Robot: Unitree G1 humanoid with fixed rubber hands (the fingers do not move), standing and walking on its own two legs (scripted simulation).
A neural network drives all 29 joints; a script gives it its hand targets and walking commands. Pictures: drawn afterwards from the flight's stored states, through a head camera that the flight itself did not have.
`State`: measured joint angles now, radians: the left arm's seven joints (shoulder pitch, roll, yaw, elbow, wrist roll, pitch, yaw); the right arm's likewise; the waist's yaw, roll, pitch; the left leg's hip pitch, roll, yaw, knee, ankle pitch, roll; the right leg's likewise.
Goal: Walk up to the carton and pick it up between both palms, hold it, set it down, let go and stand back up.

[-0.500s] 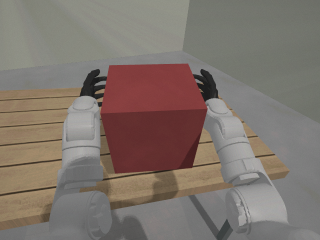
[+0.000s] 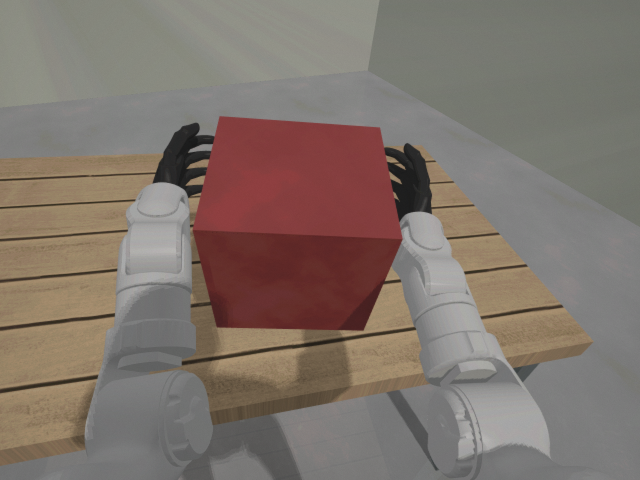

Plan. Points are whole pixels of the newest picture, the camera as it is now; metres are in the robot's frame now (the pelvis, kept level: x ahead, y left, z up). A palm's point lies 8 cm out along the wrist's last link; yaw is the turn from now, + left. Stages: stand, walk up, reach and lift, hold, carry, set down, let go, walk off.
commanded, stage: set down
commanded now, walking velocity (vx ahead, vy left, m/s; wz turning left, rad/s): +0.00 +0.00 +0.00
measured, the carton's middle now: (296, 230) +0.39 -0.01 +0.16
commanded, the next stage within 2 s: none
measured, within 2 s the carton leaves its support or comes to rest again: neither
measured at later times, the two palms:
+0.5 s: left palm (176, 214) +0.40 +0.13 +0.18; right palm (409, 239) +0.36 -0.15 +0.16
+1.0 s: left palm (188, 206) +0.45 +0.13 +0.16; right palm (402, 239) +0.38 -0.16 +0.14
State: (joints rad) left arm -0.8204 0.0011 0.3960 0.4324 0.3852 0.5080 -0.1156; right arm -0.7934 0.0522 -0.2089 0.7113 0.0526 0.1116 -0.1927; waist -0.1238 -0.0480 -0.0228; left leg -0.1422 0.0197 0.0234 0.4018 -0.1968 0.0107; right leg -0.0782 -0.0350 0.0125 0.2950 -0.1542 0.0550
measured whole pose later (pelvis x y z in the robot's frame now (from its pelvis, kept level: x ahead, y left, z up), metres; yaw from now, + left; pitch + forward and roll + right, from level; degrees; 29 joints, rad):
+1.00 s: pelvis +0.02 +0.01 +0.00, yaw +0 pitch -4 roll -1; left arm -0.84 0.03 0.37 0.69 0.37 0.27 -0.14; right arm -0.67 0.10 -0.27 0.71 -0.05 -0.05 -0.23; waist -0.12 -0.07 0.05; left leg -0.11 0.01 0.03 0.40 -0.23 0.02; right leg -0.03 -0.05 0.01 0.26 -0.16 0.07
